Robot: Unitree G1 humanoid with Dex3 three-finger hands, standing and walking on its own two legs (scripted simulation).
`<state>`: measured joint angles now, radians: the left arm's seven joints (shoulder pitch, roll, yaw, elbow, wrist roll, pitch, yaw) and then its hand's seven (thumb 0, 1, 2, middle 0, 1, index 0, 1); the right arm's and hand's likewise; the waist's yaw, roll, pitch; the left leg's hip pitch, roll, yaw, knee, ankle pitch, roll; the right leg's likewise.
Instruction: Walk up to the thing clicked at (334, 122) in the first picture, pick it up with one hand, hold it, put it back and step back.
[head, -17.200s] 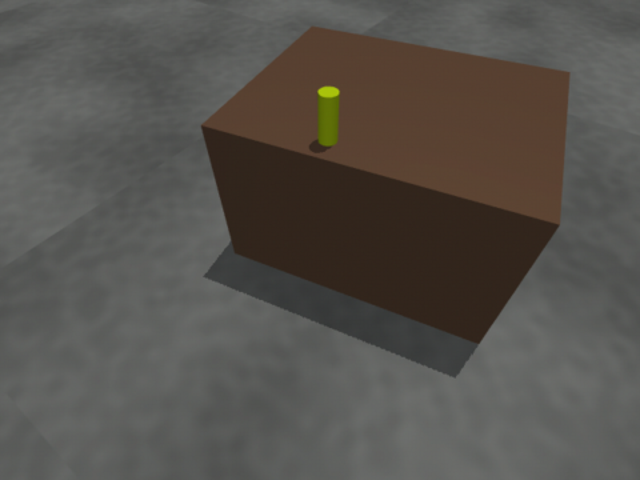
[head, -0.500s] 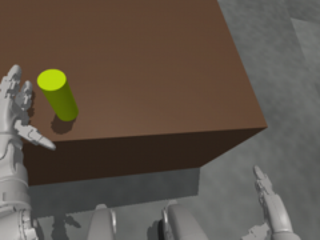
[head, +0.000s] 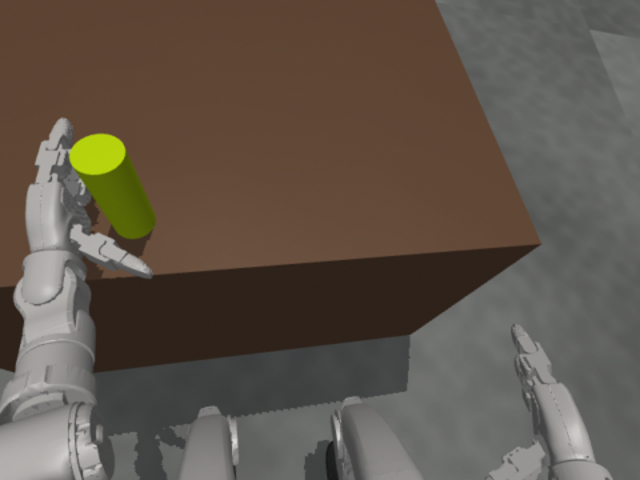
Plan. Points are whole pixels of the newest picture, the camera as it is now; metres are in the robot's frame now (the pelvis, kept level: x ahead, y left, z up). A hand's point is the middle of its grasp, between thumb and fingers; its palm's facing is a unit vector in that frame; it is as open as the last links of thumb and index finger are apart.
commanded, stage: rest palm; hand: left
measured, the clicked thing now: (119, 192) +0.47 +0.20 +0.01
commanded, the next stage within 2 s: close in 0.28 s
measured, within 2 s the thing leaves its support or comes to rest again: leaves its support in 1.50 s
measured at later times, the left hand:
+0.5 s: hand (133, 210) +0.45 +0.19 +0.00, palm faces +0.11 -0.99 +0.01, open 17.2 cm
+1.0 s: hand (130, 205) +0.46 +0.19 +0.00, palm faces +0.13 -0.99 +0.02, open 10.5 cm
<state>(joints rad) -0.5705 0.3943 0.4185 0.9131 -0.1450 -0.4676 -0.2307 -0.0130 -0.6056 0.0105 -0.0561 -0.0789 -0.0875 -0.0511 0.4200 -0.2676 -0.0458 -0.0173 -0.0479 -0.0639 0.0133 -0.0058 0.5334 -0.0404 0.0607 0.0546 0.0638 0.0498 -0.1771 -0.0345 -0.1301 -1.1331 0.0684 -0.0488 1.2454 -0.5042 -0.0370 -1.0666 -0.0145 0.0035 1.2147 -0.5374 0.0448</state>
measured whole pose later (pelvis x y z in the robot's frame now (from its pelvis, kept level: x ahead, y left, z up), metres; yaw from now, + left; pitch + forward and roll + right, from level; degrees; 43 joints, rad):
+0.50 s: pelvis +0.01 +0.00 -0.01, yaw +0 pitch +24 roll -3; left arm -0.53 0.35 0.39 0.88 -0.09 -0.51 -0.11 -0.01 -0.58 0.03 -0.17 -0.10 -0.18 -0.09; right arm 0.44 -0.26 -0.07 -0.07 -0.05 0.00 0.04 -0.01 0.52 -0.04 0.06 0.05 0.06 0.05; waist -0.19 -0.03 -0.15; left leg -1.17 0.07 -0.06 1.28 -0.53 -0.04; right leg -1.10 -0.01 0.00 1.25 -0.56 0.04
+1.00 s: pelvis +0.01 +0.00 -0.01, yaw -1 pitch +24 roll -3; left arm -0.55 0.35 0.41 0.91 -0.11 -0.51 -0.10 -0.01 -0.17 0.41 -0.77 -0.62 -0.80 -0.60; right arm 0.45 -0.26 -0.07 -0.09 -0.05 0.02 0.04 -0.01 0.52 -0.04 0.06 0.05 0.06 0.05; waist -0.20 -0.01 -0.16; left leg -1.17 0.08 -0.05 1.29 -0.53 -0.03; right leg -1.11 -0.01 0.01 1.25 -0.56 0.05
